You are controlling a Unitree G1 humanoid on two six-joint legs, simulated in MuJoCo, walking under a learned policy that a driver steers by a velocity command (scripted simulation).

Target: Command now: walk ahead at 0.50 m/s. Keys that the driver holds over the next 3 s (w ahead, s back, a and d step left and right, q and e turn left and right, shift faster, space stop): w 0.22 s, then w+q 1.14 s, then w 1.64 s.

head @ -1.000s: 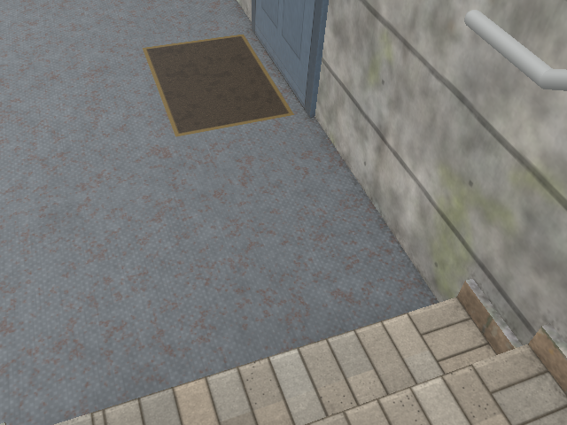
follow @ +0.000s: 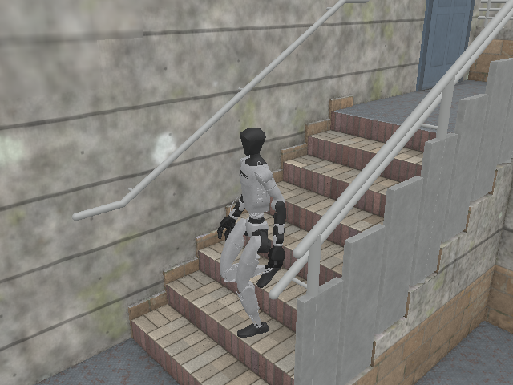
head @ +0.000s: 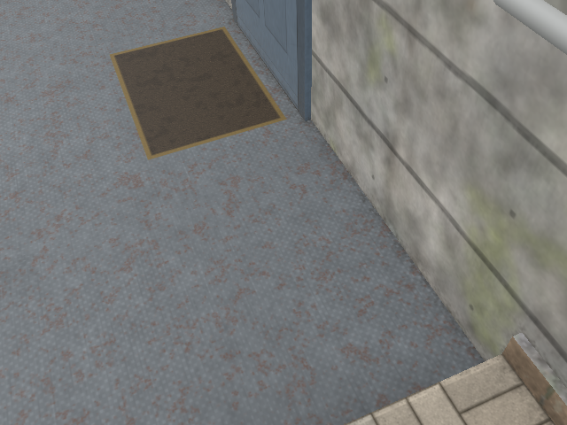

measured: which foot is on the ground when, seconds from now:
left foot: down 0.00-0.46, up 0.48-1.00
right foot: up 0.00-0.44, down 0.46-1.00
